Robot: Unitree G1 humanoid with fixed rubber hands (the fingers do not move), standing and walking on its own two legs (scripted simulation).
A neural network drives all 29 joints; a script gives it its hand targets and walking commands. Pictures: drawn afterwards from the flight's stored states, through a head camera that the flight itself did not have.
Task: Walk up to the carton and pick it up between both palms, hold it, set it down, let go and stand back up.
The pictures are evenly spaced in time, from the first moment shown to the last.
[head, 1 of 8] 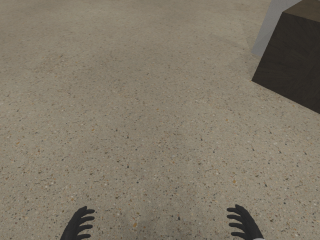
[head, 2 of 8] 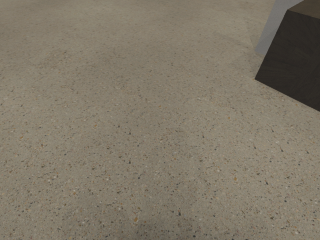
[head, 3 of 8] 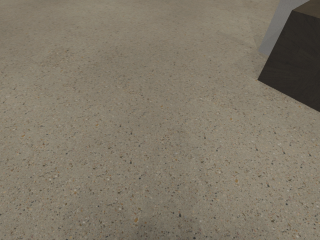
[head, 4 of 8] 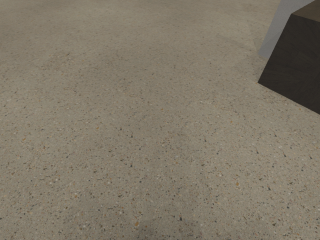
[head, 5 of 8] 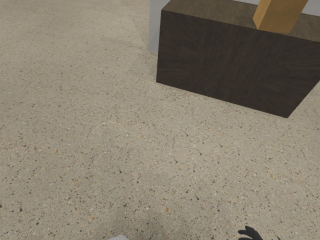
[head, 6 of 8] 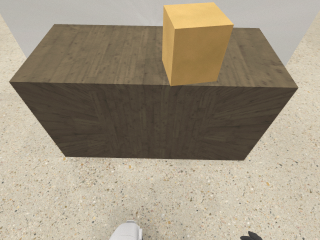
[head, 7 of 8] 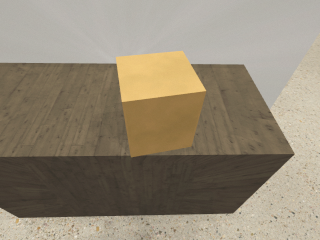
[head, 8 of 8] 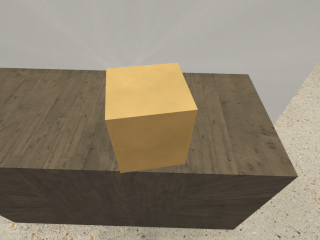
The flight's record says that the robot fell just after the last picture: no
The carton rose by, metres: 0.00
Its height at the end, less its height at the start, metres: +0.00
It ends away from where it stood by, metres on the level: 0.00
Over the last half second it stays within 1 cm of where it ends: yes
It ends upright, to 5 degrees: yes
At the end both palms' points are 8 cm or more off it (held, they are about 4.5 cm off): yes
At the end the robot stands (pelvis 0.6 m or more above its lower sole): yes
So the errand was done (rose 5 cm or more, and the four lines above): no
